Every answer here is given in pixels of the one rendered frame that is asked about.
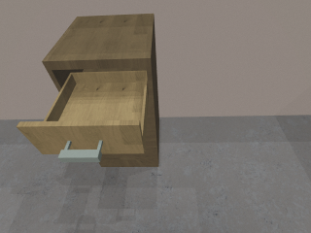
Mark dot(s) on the handle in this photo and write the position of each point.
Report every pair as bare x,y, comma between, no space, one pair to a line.
67,155

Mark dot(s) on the cabinet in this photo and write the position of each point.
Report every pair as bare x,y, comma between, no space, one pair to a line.
112,43

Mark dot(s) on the drawer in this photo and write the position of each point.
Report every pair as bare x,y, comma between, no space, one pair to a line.
110,106

